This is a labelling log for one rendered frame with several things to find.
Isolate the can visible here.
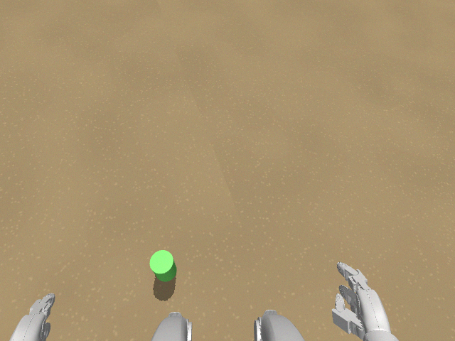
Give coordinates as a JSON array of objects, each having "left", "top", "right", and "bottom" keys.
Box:
[{"left": 150, "top": 250, "right": 177, "bottom": 282}]

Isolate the left robot hand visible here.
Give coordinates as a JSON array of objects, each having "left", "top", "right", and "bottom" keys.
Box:
[{"left": 9, "top": 293, "right": 55, "bottom": 341}]

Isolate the right robot hand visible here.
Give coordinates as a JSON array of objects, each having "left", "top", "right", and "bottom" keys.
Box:
[{"left": 332, "top": 262, "right": 392, "bottom": 340}]

